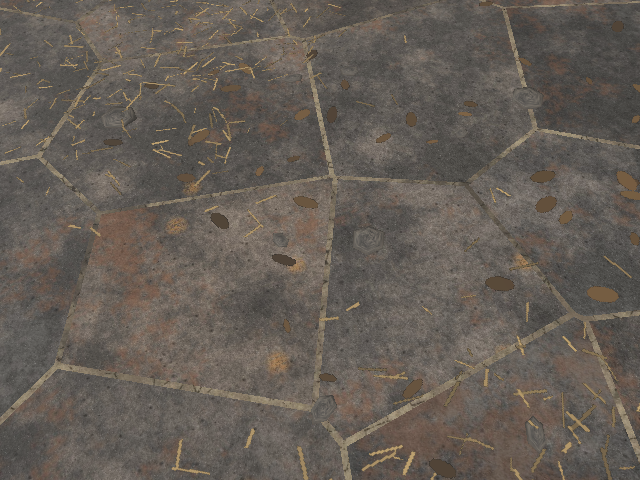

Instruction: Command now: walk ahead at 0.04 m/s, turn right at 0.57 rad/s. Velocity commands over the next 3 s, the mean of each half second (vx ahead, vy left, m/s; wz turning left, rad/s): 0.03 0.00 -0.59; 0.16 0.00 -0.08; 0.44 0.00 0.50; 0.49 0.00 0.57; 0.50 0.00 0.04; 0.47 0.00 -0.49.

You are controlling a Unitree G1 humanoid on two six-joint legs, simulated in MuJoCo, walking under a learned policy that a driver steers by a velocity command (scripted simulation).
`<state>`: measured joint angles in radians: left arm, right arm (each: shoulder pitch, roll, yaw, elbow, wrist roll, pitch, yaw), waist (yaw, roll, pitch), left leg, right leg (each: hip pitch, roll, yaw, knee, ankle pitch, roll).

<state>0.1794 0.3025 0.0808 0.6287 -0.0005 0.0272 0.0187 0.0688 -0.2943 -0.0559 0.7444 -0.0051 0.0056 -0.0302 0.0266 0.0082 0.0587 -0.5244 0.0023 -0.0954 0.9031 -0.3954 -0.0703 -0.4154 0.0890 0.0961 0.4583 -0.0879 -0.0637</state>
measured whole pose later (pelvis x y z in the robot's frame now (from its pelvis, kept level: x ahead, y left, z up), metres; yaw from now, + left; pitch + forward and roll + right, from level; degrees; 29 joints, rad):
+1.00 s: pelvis +0.06 -0.01 +0.01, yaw -17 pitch +1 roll -1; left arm 0.28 0.26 0.06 0.77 0.00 -0.06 0.01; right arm 0.23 -0.30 -0.08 0.80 0.02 -0.01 0.01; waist 0.02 0.02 -0.02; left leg -0.56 0.07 -0.04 0.82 -0.17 -0.04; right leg -0.04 0.01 -0.11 0.23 -0.22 -0.03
